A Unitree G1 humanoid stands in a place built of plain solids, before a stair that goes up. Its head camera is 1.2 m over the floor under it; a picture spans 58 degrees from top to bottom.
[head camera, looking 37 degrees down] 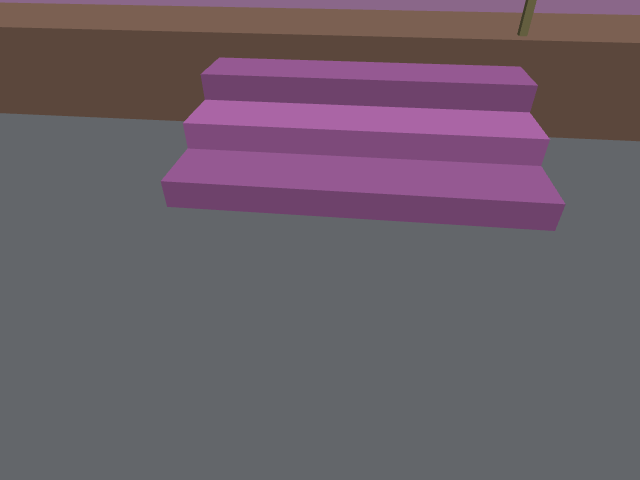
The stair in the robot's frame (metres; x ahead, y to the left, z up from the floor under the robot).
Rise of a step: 0.15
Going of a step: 0.37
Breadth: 1.91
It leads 6 degrees to the right of straight ahead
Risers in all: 4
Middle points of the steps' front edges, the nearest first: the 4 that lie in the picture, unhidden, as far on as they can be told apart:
1.77 -0.16 0.15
2.14 -0.21 0.30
2.51 -0.25 0.45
2.88 -0.29 0.60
